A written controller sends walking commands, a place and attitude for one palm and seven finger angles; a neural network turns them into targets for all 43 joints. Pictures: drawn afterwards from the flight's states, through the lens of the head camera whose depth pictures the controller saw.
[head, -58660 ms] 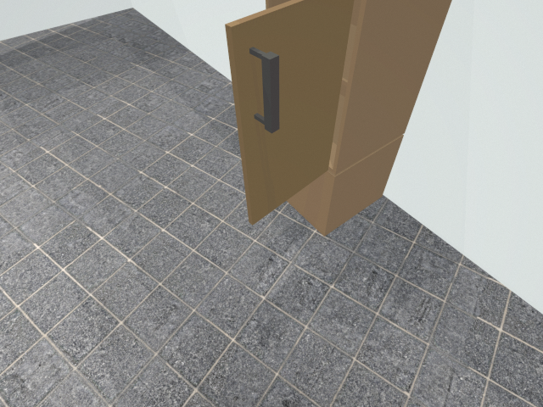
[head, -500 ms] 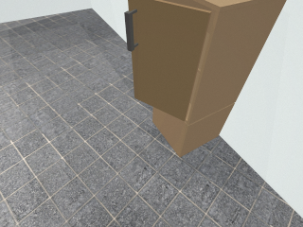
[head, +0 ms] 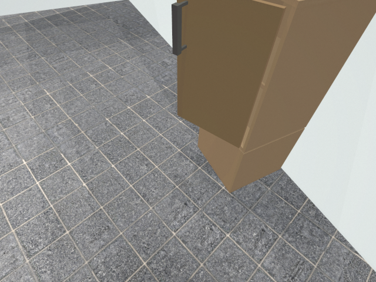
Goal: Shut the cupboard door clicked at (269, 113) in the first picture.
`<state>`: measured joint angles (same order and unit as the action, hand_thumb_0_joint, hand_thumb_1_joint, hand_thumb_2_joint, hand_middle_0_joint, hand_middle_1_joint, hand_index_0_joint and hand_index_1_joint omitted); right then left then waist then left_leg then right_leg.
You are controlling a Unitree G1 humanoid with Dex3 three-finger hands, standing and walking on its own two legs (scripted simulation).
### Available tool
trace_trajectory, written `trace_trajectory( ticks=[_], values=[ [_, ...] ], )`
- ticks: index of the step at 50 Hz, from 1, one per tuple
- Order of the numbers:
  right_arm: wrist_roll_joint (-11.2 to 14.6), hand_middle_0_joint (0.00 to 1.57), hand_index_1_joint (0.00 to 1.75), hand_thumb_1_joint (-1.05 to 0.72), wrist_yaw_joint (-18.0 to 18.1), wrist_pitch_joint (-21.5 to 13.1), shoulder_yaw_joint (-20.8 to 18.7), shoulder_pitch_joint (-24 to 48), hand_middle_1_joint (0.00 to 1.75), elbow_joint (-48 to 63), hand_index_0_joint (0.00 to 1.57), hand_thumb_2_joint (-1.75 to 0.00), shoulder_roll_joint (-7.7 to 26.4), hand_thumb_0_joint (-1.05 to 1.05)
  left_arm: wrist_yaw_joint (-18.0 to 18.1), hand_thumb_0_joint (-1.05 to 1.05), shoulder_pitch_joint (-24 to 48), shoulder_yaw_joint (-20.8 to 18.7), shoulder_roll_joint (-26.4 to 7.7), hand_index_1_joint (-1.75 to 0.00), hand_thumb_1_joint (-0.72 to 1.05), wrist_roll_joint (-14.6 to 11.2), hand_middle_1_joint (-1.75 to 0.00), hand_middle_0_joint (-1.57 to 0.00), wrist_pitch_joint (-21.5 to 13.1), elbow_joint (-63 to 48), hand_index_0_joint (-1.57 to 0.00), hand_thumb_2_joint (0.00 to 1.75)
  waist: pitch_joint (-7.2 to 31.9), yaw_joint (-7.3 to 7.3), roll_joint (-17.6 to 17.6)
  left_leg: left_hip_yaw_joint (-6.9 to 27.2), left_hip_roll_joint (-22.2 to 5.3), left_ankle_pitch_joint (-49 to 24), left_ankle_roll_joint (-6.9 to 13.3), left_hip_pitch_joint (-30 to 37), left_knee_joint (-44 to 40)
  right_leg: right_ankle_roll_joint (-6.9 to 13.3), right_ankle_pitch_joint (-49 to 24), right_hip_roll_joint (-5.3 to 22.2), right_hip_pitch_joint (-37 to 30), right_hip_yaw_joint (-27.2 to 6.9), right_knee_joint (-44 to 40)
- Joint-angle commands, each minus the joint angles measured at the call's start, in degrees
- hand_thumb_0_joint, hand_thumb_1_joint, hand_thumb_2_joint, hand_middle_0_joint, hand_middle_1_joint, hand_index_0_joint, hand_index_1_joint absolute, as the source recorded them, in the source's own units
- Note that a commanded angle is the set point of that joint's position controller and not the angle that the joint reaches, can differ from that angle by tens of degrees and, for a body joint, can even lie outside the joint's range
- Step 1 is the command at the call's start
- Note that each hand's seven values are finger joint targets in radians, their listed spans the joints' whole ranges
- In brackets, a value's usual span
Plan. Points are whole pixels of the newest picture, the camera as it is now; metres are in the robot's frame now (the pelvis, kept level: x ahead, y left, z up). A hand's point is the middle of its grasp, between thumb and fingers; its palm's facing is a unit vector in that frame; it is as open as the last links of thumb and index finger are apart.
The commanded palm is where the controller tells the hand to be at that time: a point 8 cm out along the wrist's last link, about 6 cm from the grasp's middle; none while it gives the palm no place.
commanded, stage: walk to a spot facing it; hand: left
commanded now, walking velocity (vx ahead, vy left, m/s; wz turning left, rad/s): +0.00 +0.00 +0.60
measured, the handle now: (180, 28) +0.88 +0.06 +0.12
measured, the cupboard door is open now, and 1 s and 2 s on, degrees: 27 27 27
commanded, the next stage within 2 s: none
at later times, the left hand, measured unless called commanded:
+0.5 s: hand out of the picture +0.06 +0.25 -0.15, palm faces +0.27 -0.93 -0.26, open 7.3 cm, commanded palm none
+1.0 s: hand out of the picture -0.08 +0.17 -0.17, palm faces +0.62 -0.74 -0.25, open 7.3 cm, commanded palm none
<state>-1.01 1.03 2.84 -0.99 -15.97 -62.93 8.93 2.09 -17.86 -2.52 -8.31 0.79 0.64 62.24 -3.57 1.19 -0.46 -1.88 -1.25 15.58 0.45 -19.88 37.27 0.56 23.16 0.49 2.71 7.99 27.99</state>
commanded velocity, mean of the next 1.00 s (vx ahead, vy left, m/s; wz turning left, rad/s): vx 0.00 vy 0.00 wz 0.60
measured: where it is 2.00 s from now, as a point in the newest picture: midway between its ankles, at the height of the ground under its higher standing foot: outside the picture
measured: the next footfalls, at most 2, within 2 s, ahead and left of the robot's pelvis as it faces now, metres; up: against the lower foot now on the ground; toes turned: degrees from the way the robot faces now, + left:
right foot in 0.62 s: +0.06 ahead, -0.13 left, +0.00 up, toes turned +23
left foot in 1.02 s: -0.03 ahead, +0.12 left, +0.00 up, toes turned +42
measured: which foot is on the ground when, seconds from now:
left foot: down 0.00-0.62, up 0.64-1.00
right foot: down 0.00-0.12, up 0.14-0.60, down 0.62-1.00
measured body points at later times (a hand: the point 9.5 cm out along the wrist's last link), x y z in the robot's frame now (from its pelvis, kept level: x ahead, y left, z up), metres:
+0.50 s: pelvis -0.01 +0.01 +0.01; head +0.04 +0.04 +0.46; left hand +0.05 +0.30 -0.13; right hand +0.11 -0.23 -0.12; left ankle +0.04 +0.10 -0.73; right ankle +0.01 -0.16 -0.67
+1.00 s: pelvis +0.01 -0.01 +0.00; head +0.06 +0.03 +0.44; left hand -0.12 +0.21 -0.15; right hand +0.24 -0.15 -0.15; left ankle -0.06 +0.09 -0.72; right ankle +0.03 -0.14 -0.73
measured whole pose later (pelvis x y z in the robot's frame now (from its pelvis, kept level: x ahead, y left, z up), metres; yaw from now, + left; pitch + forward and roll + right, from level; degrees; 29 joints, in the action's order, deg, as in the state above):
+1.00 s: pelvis +0.01 -0.01 +0.00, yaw +38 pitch +0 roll +2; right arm -1.1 -2.0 4.0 -2.9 -7.4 -51.5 13.4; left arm 1.2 -16.0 -3.5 -11.7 1.4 0.6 50.8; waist -7.6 -0.5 1.7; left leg -4.0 -0.6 19.4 -1.5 -18.4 37.0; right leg -1.7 25.2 8.6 10.7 12.3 36.8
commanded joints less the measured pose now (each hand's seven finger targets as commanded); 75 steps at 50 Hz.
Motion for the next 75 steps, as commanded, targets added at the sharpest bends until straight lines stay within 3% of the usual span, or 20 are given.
trace_trajectory(
  ticks=[1,3,5,6,8,22,29,31,33,35,39,45,49,51,60,66,67,69,72,75],
  values=[
    [0.04,0.2,0.3,-0.9,-0.1,-0.21,-2.23,2.93,0.3,7.19,0.2,-0.9,4.82,0.0,0.97,0.0,-2.17,-2.82,-10.63,-0.3,0.9,1.17,-0.3,-0.2,-0.13,-4.22,-0.2,0.9,-4.81,-1.08,9.61,-0.87,-1.89,11.47,-0.69,-8.22,11.38,9.92,-40.23,20.36,2.66,-7.22,-3.84],
    [-0.05,0.2,0.3,-0.9,-0.46,-0.51,-2.31,-0.15,0.3,7.53,0.2,-0.9,5.76,0.0,0.78,0.0,0.09,-3.21,-12.04,-0.3,0.9,0.85,-0.3,-0.2,-0.16,-5.71,-0.2,0.9,-2.73,0.99,6.1,-2.09,-1.52,1.64,-0.21,-1.77,0.14,6.19,-44.95,17.89,3.2,-1.7,6.31],
    [-0.99,0.2,0.3,-0.9,-0.04,-1.59,-3.36,-8.07,0.3,6.81,0.2,-0.9,12.83,0.0,0.31,0.0,-1.59,-2.98,-8.83,-0.3,0.9,-0.75,-0.3,-0.2,0.2,-8.84,-0.2,0.9,2.97,2.68,-17.99,23.49,-15.4,-44.2,9.79,13.0,-12.54,-3.05,-5.59,4.27,20.12,3.24,30.78],
    [-0.49,0.2,0.3,-0.9,0.49,-1.22,-3.71,-9.24,0.3,5.89,0.2,-0.9,14.39,0.0,0.55,0.0,1.73,-2.26,-8.32,-0.3,0.9,-0.51,-0.3,-0.2,0.62,-10.4,-0.2,0.9,4.49,3.33,-16.43,28.5,-19.47,-40.76,13.49,11.45,-17.82,-2.2,15.6,1.7,21.65,-4.1,38.03],
    [-0.69,0.2,0.3,-0.9,0.61,-1.34,-4.0,-5.06,0.3,7.81,0.2,-0.9,14.24,0.0,0.27,0.0,6.29,-2.95,-9.1,-0.3,0.9,0.12,-0.3,-0.2,1.58,-11.3,-0.2,0.9,1.12,2.67,-9.08,29.77,-17.86,-7.47,10.55,3.43,-23.12,-1.39,9.22,4.47,24.57,-8.96,40.61],
    [-0.78,0.2,0.3,-0.9,-0.07,-1.08,-5.5,-0.05,0.3,12.17,0.2,-0.9,14.93,0.0,-1.0,0.0,9.2,-3.05,-10.32,-0.3,0.9,1.01,-0.3,-0.2,1.19,-15.53,-0.2,0.9,7.24,1.18,-9.17,26.51,-8.54,-1.95,8.06,11.0,-22.14,-4.62,-1.52,0.54,27.47,-9.67,24.63],
    [-0.38,0.2,0.3,-0.9,-0.45,0.12,-6.19,6.37,0.3,15.49,0.2,-0.9,14.22,0.0,-0.35,0.0,0.07,-3.52,-12.44,-0.3,0.9,0.12,-0.3,-0.2,1.16,-14.32,-0.2,0.9,7.54,-3.37,-8.38,25.88,-2.5,1.42,3.98,-4.85,-18.15,-2.18,-5.63,-2.11,2.54,-8.08,-2.68],
    [0.52,0.2,0.3,-0.9,-0.73,0.14,-5.97,5.0,0.3,16.41,0.2,-0.9,8.39,0.0,0.28,0.0,0.81,-4.85,-20.36,-0.3,0.9,1.77,-0.3,-0.2,0.43,-15.96,-0.2,0.9,5.31,-3.76,16.39,8.24,11.0,14.01,-3.85,-18.76,13.16,8.18,8.76,23.57,2.09,-37.04,-20.93],
    [-0.85,0.2,0.3,-0.9,-1.55,0.59,-6.27,1.55,0.3,15.93,0.2,-0.9,10.55,0.0,0.74,0.0,13.59,-3.04,-16.74,-0.3,0.9,0.84,-0.3,-0.2,0.89,-19.08,-0.2,0.9,1.46,2.55,7.45,8.42,5.76,13.24,-2.51,-13.52,31.84,9.84,-1.4,23.59,16.35,-25.77,-16.69],
    [-0.85,0.2,0.3,-0.9,-2.21,0.98,-5.81,1.65,0.3,14.3,0.2,-0.9,10.14,0.0,0.51,0.0,12.72,-2.33,-12.47,-0.3,0.9,0.5,-0.3,-0.2,-0.39,-18.47,-0.2,0.9,-0.01,2.95,8.94,5.95,2.78,7.25,-3.29,-14.75,35.17,7.49,-14.54,16.08,13.26,-17.45,-11.56],
    [-0.12,0.2,0.3,-0.9,-2.44,0.37,-4.31,6.91,0.3,16.28,0.2,-0.9,8.63,0.0,0.7,0.0,2.84,-2.81,-13.4,-0.3,0.9,0.55,-0.3,-0.2,-1.22,-15.73,-0.2,0.9,4.06,-1.23,10.33,1.39,1.93,8.61,-4.38,-16.39,25.39,6.57,-46.25,16.09,-2.92,-9.66,-3.13],
    [0.19,0.2,0.3,-0.9,-2.61,-0.09,-2.99,12.28,0.3,17.58,0.2,-0.9,7.14,0.0,0.43,0.0,-2.95,-4.13,-15.65,-0.3,0.9,1.06,-0.3,-0.2,-0.73,-13.96,-0.2,0.9,4.6,-4.42,14.1,-3.59,1.66,10.52,-2.98,-9.54,7.61,5.82,-53.51,17.87,-6.58,-5.91,1.06],
    [-0.14,0.2,0.3,-0.9,-2.48,-1.02,-3.81,3.29,0.3,15.33,0.2,-0.9,10.2,0.0,-0.04,0.0,-0.24,-4.27,-15.87,-0.3,0.9,0.34,-0.3,-0.2,-0.69,-14.8,-0.2,0.9,8.21,1.17,8.65,-3.39,1.85,-6.93,-0.78,10.87,-11.5,1.1,-46.34,16.69,3.85,-0.03,14.73],
    [-0.16,0.2,0.3,-0.9,-1.39,-1.51,-6.35,-4.91,0.3,13.48,0.2,-0.9,20.55,0.0,-0.45,0.0,2.86,-2.13,-9.27,-0.3,0.9,-0.19,-0.3,-0.2,-0.28,-18.85,-0.2,0.9,13.7,5.2,-17.74,26.08,-22.4,-57.21,12.54,28.59,-12.41,-4.88,15.3,5.27,30.34,-1.0,37.58],
    [-1.04,0.2,0.3,-0.9,-0.54,-1.65,-4.66,5.9,0.3,16.22,0.2,-0.9,16.08,0.0,-2.53,0.0,6.96,-2.97,-9.98,-0.3,0.9,0.69,-0.3,-0.2,0.91,-17.33,-0.2,0.9,2.27,0.6,-9.83,17.98,-9.92,7.77,8.49,6.65,-21.36,-4.19,1.21,3.91,25.61,-5.42,25.95],
    [-0.92,0.2,0.3,-0.9,-0.89,-1.67,-5.15,7.64,0.3,16.44,0.2,-0.9,16.0,0.0,-3.39,0.0,1.9,-3.23,-10.3,-0.3,0.9,0.98,-0.3,-0.2,-0.66,-16.24,-0.2,0.9,1.15,-2.75,-7.77,20.89,-6.56,20.5,7.43,-4.8,-17.92,-4.02,-3.86,-0.84,8.96,-2.05,6.79],
    [-0.46,0.2,0.3,-0.9,-0.95,-1.87,-4.97,9.21,0.3,17.0,0.2,-0.9,14.55,0.0,-3.25,0.0,-2.84,-3.84,-12.12,-0.3,0.9,1.17,-0.3,-0.2,-1.25,-15.06,-0.2,0.9,2.22,-5.52,-4.01,18.28,-3.14,21.51,5.9,-12.0,-11.78,-3.65,-3.21,0.37,-0.59,-4.2,0.1],
    [0.16,0.2,0.3,-0.9,-1.24,-2.69,-3.56,10.74,0.3,19.74,0.2,-0.9,7.72,0.0,-1.75,0.0,-9.34,-5.18,-20.11,-0.3,0.9,1.72,-0.3,-0.2,-1.99,-14.46,-0.2,0.9,3.46,-9.47,20.61,4.63,6.47,21.78,0.16,-27.4,21.89,4.3,22.03,26.47,-7.38,-37.21,-20.45],
    [-1.13,0.2,0.3,-0.9,-2.31,-2.04,-4.7,6.57,0.3,17.42,0.2,-0.9,9.72,0.0,-1.0,0.0,1.69,-4.22,-15.03,-0.3,0.9,0.95,-0.3,-0.2,-2.72,-16.6,-0.2,0.9,0.19,-1.51,11.27,7.31,-0.91,8.82,-0.34,-23.64,36.62,5.43,22.13,25.5,6.31,-31.06,-21.82],
    [-0.76,0.2,0.3,-0.9,-3.59,-1.7,-4.03,5.48,0.3,15.33,0.2,-0.9,7.69,0.0,-1.34,0.0,2.43,-2.88,-11.06,-0.3,0.9,0.67,-0.3,-0.2,-4.07,-15.54,-0.2,0.9,-1.0,-0.12,8.64,3.4,-2.4,-0.06,-1.8,-20.21,33.64,3.43,-5.57,18.57,6.11,-8.59,-17.45]
  ],
)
